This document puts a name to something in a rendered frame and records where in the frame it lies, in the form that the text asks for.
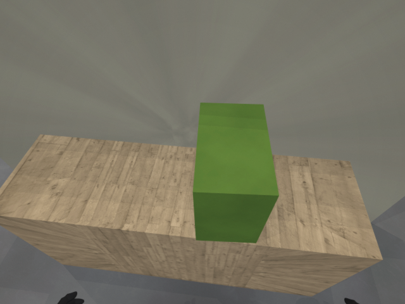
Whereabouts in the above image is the pedestal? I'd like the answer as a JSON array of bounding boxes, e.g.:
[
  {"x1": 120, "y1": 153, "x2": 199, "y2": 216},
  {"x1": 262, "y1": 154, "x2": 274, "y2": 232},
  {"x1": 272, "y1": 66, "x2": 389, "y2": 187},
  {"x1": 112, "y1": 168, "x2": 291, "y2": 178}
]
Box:
[{"x1": 0, "y1": 134, "x2": 383, "y2": 296}]

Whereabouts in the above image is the carton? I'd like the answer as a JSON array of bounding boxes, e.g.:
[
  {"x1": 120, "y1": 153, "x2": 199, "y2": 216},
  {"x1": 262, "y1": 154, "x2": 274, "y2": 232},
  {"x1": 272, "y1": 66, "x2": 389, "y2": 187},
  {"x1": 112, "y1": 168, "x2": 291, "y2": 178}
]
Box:
[{"x1": 193, "y1": 103, "x2": 279, "y2": 243}]

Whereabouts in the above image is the left robot hand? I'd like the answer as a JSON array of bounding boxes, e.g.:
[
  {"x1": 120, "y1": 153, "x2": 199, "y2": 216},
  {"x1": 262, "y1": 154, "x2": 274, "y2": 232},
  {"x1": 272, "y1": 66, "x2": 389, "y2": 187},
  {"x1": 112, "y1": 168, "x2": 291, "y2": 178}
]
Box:
[{"x1": 58, "y1": 291, "x2": 84, "y2": 304}]

